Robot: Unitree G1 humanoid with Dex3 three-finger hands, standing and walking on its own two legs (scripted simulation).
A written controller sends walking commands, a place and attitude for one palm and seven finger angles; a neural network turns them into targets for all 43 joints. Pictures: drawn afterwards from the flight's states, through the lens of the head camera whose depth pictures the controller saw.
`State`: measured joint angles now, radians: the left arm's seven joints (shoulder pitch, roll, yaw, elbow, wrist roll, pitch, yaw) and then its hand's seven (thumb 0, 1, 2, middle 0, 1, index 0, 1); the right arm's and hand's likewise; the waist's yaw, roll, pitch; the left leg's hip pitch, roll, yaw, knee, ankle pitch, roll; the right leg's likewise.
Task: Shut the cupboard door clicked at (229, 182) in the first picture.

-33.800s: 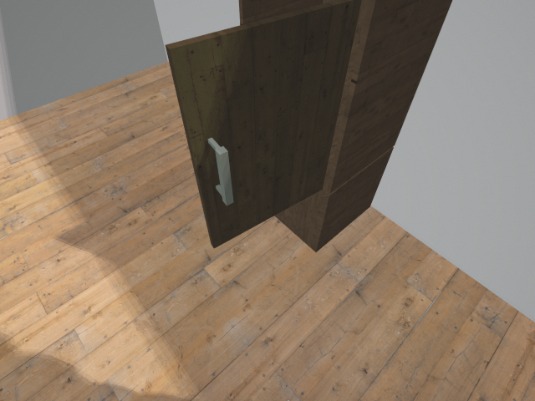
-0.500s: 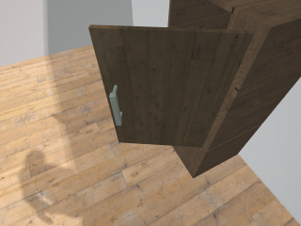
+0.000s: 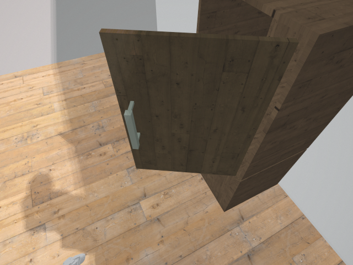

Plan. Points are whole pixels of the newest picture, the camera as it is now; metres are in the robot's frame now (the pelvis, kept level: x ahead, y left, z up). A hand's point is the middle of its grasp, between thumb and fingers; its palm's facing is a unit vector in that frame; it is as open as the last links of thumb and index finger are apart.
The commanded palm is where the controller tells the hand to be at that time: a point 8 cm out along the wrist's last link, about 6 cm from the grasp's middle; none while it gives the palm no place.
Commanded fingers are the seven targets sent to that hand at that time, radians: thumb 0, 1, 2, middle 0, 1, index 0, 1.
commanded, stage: raise the hand and make a fist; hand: left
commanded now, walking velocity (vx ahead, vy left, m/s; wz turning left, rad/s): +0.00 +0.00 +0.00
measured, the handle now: (133, 126) +0.50 +0.16 -0.03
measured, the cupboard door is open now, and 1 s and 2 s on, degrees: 60 60 60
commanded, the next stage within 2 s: bring the fist close to the handle in 1.86 s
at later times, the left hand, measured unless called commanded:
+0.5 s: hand out of the picture +0.13 +0.20 -0.06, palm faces -0.01 -1.00 -0.04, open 5.5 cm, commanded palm +0.11 +0.25 -0.05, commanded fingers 0.00 0.90 0.90 -0.71 -0.86 -0.71 -0.86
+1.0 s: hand (82, 251) +0.15 +0.21 -0.04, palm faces -0.03 -1.00 -0.04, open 3.4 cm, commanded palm +0.13 +0.27 -0.04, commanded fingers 0.00 0.90 0.90 -1.17 -1.36 -1.17 -1.36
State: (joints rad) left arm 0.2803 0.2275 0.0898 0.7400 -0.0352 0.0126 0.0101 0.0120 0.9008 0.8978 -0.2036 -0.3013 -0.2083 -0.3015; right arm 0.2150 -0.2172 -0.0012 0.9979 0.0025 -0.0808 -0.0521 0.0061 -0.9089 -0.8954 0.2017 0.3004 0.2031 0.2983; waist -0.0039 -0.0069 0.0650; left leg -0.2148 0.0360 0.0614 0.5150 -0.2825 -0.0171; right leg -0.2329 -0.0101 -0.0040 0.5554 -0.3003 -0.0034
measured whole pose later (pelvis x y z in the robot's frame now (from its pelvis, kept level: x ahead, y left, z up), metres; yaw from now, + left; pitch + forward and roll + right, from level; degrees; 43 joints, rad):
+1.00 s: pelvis -0.05 +0.03 -0.10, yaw +2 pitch +15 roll -3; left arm 0.44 0.25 0.14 -0.10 -0.27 -0.38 -0.30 0.02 0.90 0.90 -1.00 -1.17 -1.00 -1.17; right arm 0.23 -0.24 0.00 0.50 0.02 -0.22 -0.05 0.01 -0.91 -0.90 0.20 0.30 0.20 0.30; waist 0.00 0.02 -0.14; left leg -0.97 0.03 -0.02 1.23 -0.52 0.02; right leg -0.91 -0.03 -0.07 1.17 -0.52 0.02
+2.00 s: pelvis -0.03 +0.01 -0.09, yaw +2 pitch +14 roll -2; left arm 0.37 0.26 0.17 -0.04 -0.31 -0.35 -0.34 0.02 0.90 0.90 -1.30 -1.50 -1.30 -1.50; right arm 0.25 -0.23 0.02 0.48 0.02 -0.17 -0.05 0.01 -0.91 -0.90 0.20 0.30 0.20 0.30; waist 0.00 0.04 -0.14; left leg -0.91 0.04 -0.03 1.19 -0.52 -0.01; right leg -0.85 -0.02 -0.08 1.14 -0.53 0.00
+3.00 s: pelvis -0.04 +0.00 -0.08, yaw +2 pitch +18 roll -1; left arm -0.61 0.23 0.17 0.84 -0.13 -0.41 -0.13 0.02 0.90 0.90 -1.30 -1.50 -1.30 -1.50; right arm 0.28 -0.24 0.01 0.63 0.00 -0.06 -0.01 0.01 -0.91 -0.90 0.20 0.30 0.20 0.30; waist -0.09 0.02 -0.13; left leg -0.97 0.04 0.00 1.13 -0.47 -0.01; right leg -0.94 -0.02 -0.05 1.12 -0.49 -0.01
